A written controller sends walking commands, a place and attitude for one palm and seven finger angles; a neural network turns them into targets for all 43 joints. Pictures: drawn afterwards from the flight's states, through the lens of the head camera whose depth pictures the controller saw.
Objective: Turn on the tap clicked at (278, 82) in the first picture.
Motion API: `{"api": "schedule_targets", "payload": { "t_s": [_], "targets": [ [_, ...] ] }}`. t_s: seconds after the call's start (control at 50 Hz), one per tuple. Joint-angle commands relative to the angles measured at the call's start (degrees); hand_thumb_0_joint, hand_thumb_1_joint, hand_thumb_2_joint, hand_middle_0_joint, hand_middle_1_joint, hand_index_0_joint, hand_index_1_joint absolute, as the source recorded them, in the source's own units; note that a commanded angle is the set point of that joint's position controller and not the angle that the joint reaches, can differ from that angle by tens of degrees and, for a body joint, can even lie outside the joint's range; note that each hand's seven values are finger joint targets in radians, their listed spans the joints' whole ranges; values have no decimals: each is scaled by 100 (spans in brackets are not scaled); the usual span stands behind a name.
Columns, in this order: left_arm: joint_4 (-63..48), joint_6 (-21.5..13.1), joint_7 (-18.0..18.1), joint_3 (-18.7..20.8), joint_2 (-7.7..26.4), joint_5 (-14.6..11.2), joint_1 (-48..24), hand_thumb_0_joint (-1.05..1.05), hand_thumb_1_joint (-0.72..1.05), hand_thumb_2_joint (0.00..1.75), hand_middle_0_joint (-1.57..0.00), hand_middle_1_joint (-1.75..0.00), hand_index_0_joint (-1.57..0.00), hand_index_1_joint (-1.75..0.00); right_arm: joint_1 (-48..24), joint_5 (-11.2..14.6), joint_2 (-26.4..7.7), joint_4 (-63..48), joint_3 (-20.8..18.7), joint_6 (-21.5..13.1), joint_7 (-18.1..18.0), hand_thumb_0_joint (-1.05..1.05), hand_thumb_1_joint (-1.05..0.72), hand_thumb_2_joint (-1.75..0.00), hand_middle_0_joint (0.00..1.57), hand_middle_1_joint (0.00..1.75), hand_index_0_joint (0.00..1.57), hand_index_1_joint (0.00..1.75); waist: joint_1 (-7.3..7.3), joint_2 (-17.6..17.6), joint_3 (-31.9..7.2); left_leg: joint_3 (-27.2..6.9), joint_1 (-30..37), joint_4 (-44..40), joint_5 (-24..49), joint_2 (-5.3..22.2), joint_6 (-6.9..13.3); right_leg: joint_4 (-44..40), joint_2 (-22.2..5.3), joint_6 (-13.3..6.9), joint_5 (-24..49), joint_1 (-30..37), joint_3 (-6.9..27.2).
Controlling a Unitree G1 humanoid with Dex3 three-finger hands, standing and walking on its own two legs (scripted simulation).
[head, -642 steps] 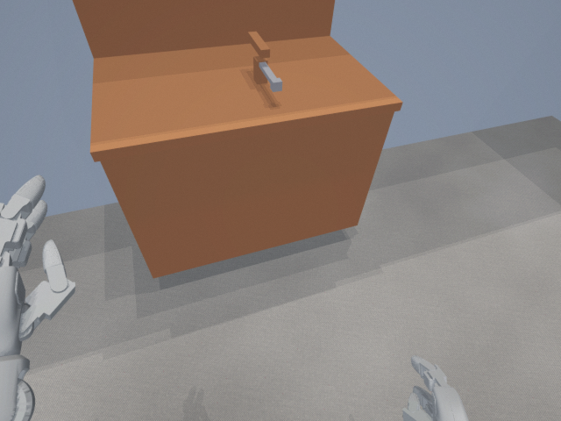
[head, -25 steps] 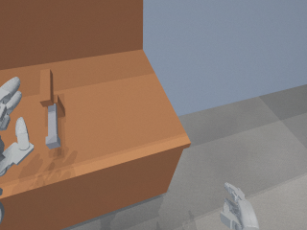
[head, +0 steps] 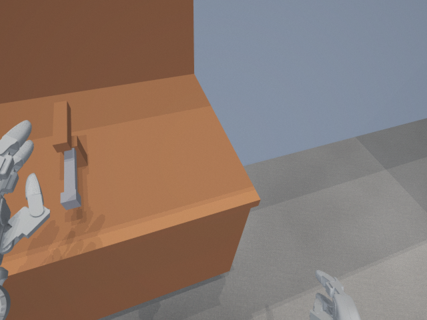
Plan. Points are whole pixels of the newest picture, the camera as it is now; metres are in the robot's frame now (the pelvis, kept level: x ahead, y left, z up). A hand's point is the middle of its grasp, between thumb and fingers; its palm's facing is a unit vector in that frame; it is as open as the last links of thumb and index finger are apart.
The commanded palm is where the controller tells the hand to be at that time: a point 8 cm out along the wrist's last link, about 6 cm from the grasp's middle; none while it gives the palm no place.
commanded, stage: shuffle to correct the standing spot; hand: left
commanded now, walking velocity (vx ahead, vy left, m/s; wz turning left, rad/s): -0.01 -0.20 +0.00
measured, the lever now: (71, 199) +0.32 +0.31 +0.01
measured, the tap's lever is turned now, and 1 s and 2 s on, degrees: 0 0 0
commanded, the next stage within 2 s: none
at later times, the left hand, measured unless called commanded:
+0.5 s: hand (39, 210) +0.22 +0.24 +0.17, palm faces +0.33 -0.85 -0.41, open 7.4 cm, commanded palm +0.16 +0.28 +0.18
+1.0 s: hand (45, 211) +0.22 +0.24 +0.17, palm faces +0.33 -0.85 -0.41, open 7.4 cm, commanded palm +0.16 +0.27 +0.18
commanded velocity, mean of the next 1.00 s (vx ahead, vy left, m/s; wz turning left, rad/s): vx -0.03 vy -0.20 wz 0.00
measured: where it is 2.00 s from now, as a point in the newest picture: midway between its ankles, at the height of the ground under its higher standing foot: outside the picture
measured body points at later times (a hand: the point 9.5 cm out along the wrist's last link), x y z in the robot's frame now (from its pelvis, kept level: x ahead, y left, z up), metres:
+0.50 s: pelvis +0.00 +0.00 +0.00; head +0.03 +0.02 +0.45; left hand +0.20 +0.29 +0.19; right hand +0.17 -0.24 -0.08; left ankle +0.00 +0.15 -0.73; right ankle +0.03 -0.05 -0.73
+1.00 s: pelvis +0.00 -0.01 +0.00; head +0.03 +0.01 +0.45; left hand +0.20 +0.28 +0.19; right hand +0.16 -0.24 -0.08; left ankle +0.00 +0.15 -0.73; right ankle +0.03 -0.05 -0.73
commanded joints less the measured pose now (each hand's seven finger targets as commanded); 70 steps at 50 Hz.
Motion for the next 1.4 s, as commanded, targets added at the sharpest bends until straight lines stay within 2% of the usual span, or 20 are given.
{"api": "schedule_targets", "payload": {
  "t_s": [0.0, 0.04, 0.1, 0.16, 0.24, 0.26, 0.32, 0.46, 0.54, 0.66, 0.72, 0.74, 0.8, 0.94, 0.98, 1.04, 1.12, 1.16, 1.24, 1.38],
  "targets": [
    [-1156, -387, 175, 798, 1057, -27, -370, 0, 90, 90, -20, -30, -20, -30, -494, -23, -762, -890, -296, -320, -75, 0, -90, -90, 20, 30, 20, 30, 21, 592, -733, -470, 112, -736, 351, 551, 456, -558, -912, 432, 150, 411, 922],
    [-1227, -389, 167, 841, 1122, 3, -408, 0, 90, 90, -20, -30, -20, -30, -577, -6, -745, -917, -295, -322, -67, 0, -90, -90, 20, 30, 20, 30, 43, 792, -775, -496, 76, -749, 814, 675, 462, -366, -859, 487, 619, 624, 808],
    [-1113, -379, 134, 762, 1020, 4, -351, 0, 90, 90, -20, -30, -20, -30, -426, -6, -789, -905, -375, -310, -46, 0, -90, -90, 20, 30, 20, 30, 33, 646, -991, -408, 175, -500, 1370, 666, 413, -303, -904, 424, 1223, 909, 785],
    [-1024, -354, 108, 690, 935, -25, -204, 0, 90, 90, -20, -30, -20, -30, -408, -1, -770, -898, -359, -288, -16, 0, -90, -90, 20, 30, 20, 30, -16, 384, -1029, -279, 254, -234, 1471, 532, 344, -329, -1030, 293, 1544, 884, 832],
    [-1093, -311, 149, 846, 1077, -72, -68, 0, 90, 90, -20, -30, -20, -30, -421, 40, -742, -910, -367, -244, -12, 0, -90, -90, 20, 30, 20, 30, -32, 93, -978, -110, 294, -41, 732, 279, 289, -561, -1271, 154, 1201, 620, 1107],
    [-1094, -318, 146, 754, 978, -82, -87, 0, 90, 90, -20, -30, -20, -30, -420, 19, -730, -901, -343, -230, -20, 0, -90, -90, 20, 30, 20, 30, -60, 39, -962, -94, 293, -42, 616, 249, 298, -600, -1295, 140, 1033, 549, 1118],
    [-1126, -310, 182, 868, 1093, -87, -73, 0, 90, 90, -20, -30, -20, -30, -456, 20, -720, -903, -342, -209, -48, 0, -90, -90, 20, 30, 20, 30, -35, 57, -844, -103, 293, -129, 334, 259, 332, -772, -1306, 246, 637, 389, 1229],
    [-1262, -353, 197, 702, 1004, -22, -388, 0, 90, 90, -20, -30, -20, -30, -595, -9, -734, -879, -290, -231, -82, 0, -90, -90, 20, 30, 20, 30, -2, 815, -793, -511, 190, -740, 963, 695, 441, -394, -923, 457, 831, 663, 832],
    [-1151, -312, 173, 678, 988, 16, -349, 0, 90, 90, -20, -30, -20, -30, -583, 39, -738, -930, -323, -242, -46, 0, -90, -90, 20, 30, 20, 30, 37, 834, -784, -506, 138, -755, 1144, 768, 428, -318, -875, 446, 948, 815, 751],
    [-1051, -288, 165, 635, 916, -26, -251, 0, 90, 90, -20, -30, -20, -30, -466, 33, -731, -919, -322, -210, -19, 0, -90, -90, 20, 30, 20, 30, -22, 287, -879, -266, 179, -434, 484, 445, 345, -627, -1097, 276, 767, 682, 1003],
    [-1056, -271, 195, 733, 1016, -51, -236, 0, 90, 90, -20, -30, -20, -30, -444, 54, -718, -921, -330, -209, -22, 0, -90, -90, 20, 30, 20, 30, -19, 28, -783, -140, 261, -245, 33, 270, 328, -961, -1274, 244, 212, 355, 1290],
    [-1082, -254, 205, 803, 1092, -63, -208, 0, 90, 90, -20, -30, -20, -30, -497, 65, -692, -922, -309, -216, -28, 0, -90, -90, 20, 30, 20, 30, -26, 24, -744, -104, 380, -212, 108, 245, 311, -990, -1306, 193, 203, 205, 1296],
    [-1042, -253, 227, 785, 1058, -72, -213, 0, 90, 90, -20, -30, -20, -30, -485, 39, -692, -898, -295, -203, -48, 0, -90, -90, 20, 30, 20, 30, -33, 61, -742, -118, 368, -289, -20, 268, 349, -1082, -1307, 280, -84, 154, 1319],
    [-1221, -286, 244, 750, 1070, -12, -317, 0, 90, 90, -20, -30, -20, -30, -642, 51, -716, -916, -287, -216, -58, 0, -90, -90, 20, 30, 20, 30, 14, 706, -752, -389, 216, -751, 585, 598, 415, -662, -997, 484, 604, 588, 981],
    [-1152, -307, 249, 745, 1055, 4, -287, 0, 90, 90, -20, -30, -20, -30, -561, 22, -738, -894, -313, -218, -57, 0, -90, -90, 20, 30, 20, 30, 20, 665, -885, -426, 144, -738, 813, 672, 420, -550, -976, 492, 856, 830, 897],
    [-1100, -269, 238, 778, 1058, -15, -112, 0, 90, 90, -20, -30, -20, -30, -560, 62, -724, -912, -334, -215, -35, 0, -90, -90, 20, 30, 20, 30, 15, 493, -913, -296, 203, -533, 913, 577, 358, -582, -1059, 416, 1146, 866, 937],
    [-1071, -259, 229, 762, 1020, -53, -23, 0, 90, 90, -20, -30, -20, -30, -473, 60, -745, -909, -358, -196, -28, 0, -90, -90, 20, 30, 20, 30, -15, 205, -927, -175, 260, -306, 495, 408, 324, -752, -1231, 331, 947, 653, 1150],
    [-1119, -272, 233, 745, 1002, -68, -26, 0, 90, 90, -20, -30, -20, -30, -488, 34, -729, -883, -319, -182, -35, 0, -90, -90, 20, 30, 20, 30, -54, 255, -913, -190, 295, -318, 599, 387, 311, -724, -1248, 250, 969, 589, 1110],
    [-1191, -265, 244, 843, 1136, -66, -62, 0, 90, 90, -20, -30, -20, -30, -607, 60, -706, -913, -297, -184, -64, 0, -90, -90, 20, 30, 20, 30, -13, 402, -763, -292, 291, -532, 475, 492, 344, -742, -1162, 321, 678, 425, 1086],
    [-977, -244, 243, 697, 986, -13, -264, 0, 90, 90, -20, -30, -20, -30, -573, 31, -736, -902, -294, -192, -78, 0, -90, -90, 20, 30, 20, 30, 6, 559, -706, -433, 57, -828, 333, 658, 408, -669, -969, 475, 483, 639, 987]
  ]
}}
